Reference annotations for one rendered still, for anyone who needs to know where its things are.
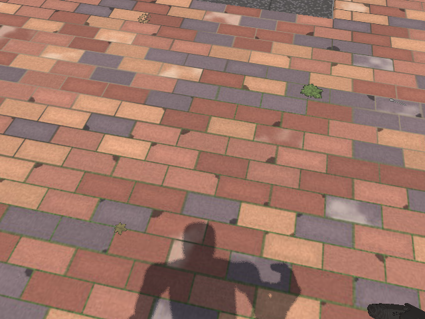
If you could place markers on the right robot hand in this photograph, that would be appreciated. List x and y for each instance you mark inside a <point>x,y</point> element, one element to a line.
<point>395,311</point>

